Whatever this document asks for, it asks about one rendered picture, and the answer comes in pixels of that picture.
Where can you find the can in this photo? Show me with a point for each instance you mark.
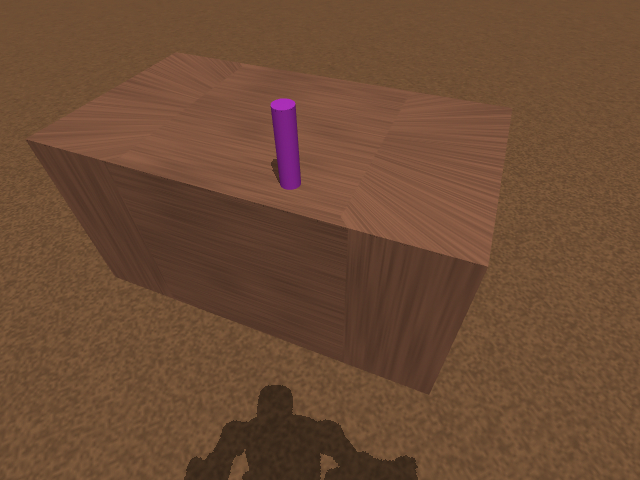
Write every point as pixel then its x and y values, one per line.
pixel 286 142

